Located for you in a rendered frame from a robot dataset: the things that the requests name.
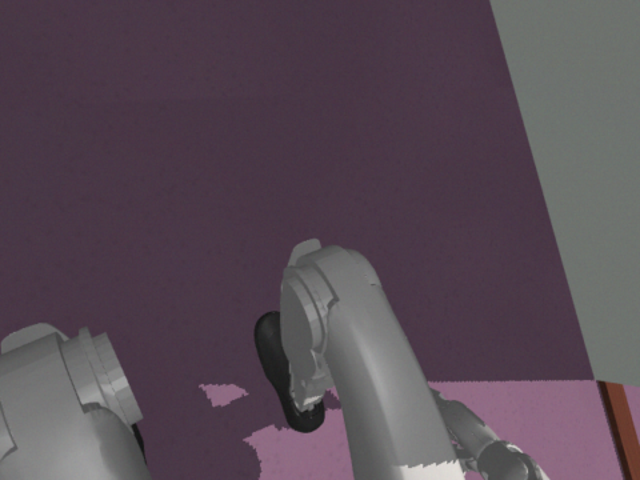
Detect right robot arm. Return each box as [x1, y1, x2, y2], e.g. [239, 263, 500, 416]
[477, 440, 550, 480]

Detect right robot foot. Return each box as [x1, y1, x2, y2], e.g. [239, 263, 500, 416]
[254, 311, 325, 433]

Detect left robot foot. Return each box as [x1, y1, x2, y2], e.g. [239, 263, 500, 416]
[131, 423, 148, 468]

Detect right robot hand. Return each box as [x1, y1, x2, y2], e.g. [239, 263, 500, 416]
[430, 388, 501, 476]

